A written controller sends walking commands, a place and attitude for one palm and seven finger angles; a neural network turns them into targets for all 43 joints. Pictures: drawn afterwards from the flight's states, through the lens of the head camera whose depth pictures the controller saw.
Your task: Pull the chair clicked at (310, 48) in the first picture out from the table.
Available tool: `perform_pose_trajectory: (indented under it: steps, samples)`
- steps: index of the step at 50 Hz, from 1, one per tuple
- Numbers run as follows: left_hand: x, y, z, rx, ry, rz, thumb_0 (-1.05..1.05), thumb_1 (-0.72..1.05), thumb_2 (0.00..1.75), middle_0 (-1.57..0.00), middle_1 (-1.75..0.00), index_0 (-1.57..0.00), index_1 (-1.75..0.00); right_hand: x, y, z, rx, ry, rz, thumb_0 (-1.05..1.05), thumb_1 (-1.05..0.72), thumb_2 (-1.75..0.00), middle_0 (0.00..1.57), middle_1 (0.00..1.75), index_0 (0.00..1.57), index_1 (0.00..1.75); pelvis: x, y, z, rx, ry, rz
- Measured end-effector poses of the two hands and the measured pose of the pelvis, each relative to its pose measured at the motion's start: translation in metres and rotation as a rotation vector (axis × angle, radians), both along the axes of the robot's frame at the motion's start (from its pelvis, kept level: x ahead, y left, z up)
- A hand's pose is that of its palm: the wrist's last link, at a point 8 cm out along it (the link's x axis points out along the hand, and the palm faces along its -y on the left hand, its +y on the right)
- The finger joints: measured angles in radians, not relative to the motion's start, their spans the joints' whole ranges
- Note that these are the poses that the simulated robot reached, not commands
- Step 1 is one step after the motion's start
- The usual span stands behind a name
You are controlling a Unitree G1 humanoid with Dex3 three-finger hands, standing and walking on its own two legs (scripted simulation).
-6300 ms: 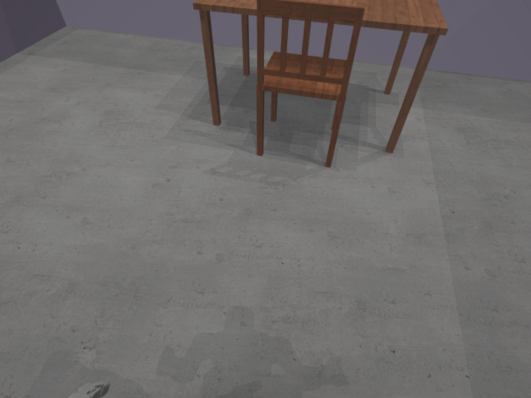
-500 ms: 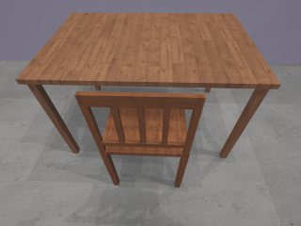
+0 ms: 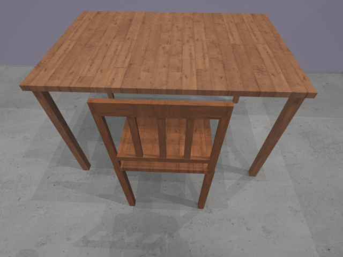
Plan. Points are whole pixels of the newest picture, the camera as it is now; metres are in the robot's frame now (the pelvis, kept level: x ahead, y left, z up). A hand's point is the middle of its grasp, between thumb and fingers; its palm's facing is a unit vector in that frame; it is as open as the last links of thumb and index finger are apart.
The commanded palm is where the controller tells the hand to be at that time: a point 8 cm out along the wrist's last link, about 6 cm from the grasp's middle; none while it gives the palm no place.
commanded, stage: look again from close up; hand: left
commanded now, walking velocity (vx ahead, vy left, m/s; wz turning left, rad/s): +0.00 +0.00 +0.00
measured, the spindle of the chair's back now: (162, 138) +0.52 +0.07 -0.12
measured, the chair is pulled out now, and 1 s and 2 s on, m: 0.00 0.00 0.00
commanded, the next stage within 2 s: none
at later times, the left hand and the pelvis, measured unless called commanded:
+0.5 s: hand out of the picture +0.00 +0.20 -0.17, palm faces +0.05 -0.98 -0.22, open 7.3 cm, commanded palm none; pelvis +0.01 +0.03 +0.00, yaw +0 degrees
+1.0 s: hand out of the picture -0.01 +0.17 -0.17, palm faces +0.05 -0.98 -0.17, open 7.4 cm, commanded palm none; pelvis +0.01 +0.02 +0.00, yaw +0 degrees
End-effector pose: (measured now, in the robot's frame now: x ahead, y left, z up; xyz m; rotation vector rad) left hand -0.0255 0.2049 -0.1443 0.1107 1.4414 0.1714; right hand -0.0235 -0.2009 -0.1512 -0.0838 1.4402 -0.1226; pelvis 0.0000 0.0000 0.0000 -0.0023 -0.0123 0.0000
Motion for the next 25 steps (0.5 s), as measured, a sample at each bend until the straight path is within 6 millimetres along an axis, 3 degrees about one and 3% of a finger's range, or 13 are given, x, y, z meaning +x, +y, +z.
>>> perform_pose_trajectory:
  steps: [5, 15, 25]
  samples:
    - [-0.001, 0.01, 0.0, 0.005, -0.015, -0.006, 0.0, 0.9, 0.89, -0.2, -0.3, -0.2, -0.3, 0.006, 0.003, -0.006, -0.004, -0.065, -0.002, 0.0, -0.91, -0.89, 0.2, 0.3, 0.19, 0.29, 0.001, 0.01, -0.004, 0.004, -0.005, 0.009]
    - [0.021, 0.035, 0.007, 0.043, -0.081, -0.017, 0.01, 0.91, 0.89, -0.2, -0.3, -0.2, -0.3, 0.006, 0.027, -0.007, 0.034, -0.084, 0.009, 0.0, -0.91, -0.89, 0.2, 0.3, 0.19, 0.29, 0.003, 0.021, -0.002, 0.016, -0.007, 0.005]
    - [0.022, 0.039, 0.008, 0.041, -0.06, -0.014, 0.01, 0.92, 0.89, -0.2, -0.3, -0.2, -0.3, -0.001, 0.03, -0.006, 0.03, -0.029, 0.016, 0.0, -0.91, -0.89, 0.2, 0.3, 0.19, 0.29, 0.006, 0.025, 0.0, 0.019, -0.01, 0.006]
